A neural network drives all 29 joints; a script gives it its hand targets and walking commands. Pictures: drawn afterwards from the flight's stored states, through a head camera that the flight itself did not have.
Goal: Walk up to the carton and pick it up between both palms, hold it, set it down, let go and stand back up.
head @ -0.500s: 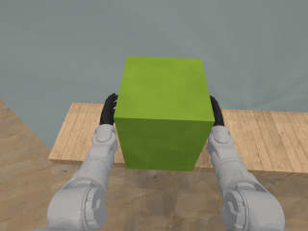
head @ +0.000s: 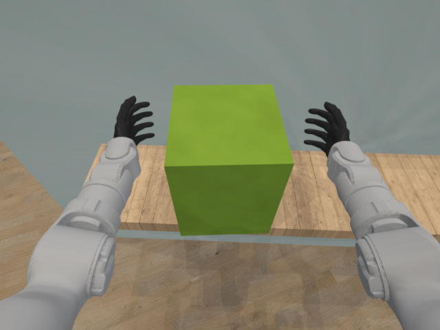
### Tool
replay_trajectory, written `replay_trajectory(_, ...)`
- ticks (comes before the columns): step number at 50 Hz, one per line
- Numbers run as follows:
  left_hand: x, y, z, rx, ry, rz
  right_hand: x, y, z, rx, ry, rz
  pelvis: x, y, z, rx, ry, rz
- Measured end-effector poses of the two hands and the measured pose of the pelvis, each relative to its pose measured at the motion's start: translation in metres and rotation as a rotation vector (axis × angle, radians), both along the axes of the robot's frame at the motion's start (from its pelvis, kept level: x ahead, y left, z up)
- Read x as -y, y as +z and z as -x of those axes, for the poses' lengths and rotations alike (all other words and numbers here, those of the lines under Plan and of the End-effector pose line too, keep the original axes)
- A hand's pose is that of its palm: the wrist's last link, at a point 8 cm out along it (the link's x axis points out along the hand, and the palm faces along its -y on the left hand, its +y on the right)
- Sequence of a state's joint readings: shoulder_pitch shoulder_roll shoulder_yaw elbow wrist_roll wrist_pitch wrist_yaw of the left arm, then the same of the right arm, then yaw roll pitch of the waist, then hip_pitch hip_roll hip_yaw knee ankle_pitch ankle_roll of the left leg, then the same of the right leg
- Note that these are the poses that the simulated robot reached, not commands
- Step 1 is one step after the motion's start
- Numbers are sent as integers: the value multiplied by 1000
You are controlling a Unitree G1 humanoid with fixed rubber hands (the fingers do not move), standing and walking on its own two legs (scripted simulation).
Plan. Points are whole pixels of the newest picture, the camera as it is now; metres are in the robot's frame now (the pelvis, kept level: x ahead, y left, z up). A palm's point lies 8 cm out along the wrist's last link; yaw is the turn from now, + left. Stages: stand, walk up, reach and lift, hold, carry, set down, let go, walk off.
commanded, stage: set down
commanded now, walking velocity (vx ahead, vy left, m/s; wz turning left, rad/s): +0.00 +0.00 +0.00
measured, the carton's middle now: (224, 163) +0.47 +0.05 +0.03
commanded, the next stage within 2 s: none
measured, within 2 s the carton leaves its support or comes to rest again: neither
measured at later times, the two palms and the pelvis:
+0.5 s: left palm (116, 126) +0.42 +0.23 +0.16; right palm (344, 128) +0.46 -0.15 +0.16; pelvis +0.00 -0.01 +0.01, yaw +2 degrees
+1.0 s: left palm (112, 201) +0.33 +0.24 +0.06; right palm (340, 205) +0.37 -0.16 +0.06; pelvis +0.01 +0.00 +0.01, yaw +1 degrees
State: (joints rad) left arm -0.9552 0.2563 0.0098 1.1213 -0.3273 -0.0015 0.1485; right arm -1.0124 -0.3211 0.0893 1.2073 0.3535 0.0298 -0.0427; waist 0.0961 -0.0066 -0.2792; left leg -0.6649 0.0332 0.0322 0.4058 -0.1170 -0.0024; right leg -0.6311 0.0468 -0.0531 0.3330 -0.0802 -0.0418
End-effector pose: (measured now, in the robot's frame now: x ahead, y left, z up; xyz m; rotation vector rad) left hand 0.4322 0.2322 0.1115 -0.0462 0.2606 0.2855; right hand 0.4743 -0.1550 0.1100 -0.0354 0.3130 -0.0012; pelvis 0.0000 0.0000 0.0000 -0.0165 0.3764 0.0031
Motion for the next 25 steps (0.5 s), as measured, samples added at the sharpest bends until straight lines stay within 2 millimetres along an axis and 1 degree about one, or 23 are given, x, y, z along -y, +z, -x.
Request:
replay_trajectory(5,4,16,-2,3,-15,4,3,12,0,4,13,-2,2,-1,4,-4,-5,-3)
replay_trajectory(13,7,51,-5,2,-26,-9,-1,48,-3,23,22,3,8,0,8,23,0,-10)
replay_trajectory(17,4,62,-3,3,-27,-16,-2,62,-4,23,13,9,10,2,9,58,9,-12)
replay_trajectory(19,2,64,-1,5,-28,-19,-2,65,-2,21,8,12,11,4,9,81,14,-12)
replay_trajectory(21,0,61,3,8,-29,-22,-2,63,0,18,3,16,12,6,8,107,20,-12)
replay_trajectory(25,-2,44,12,4,-42,-16,-4,48,10,7,2,21,13,8,5,138,32,-8)
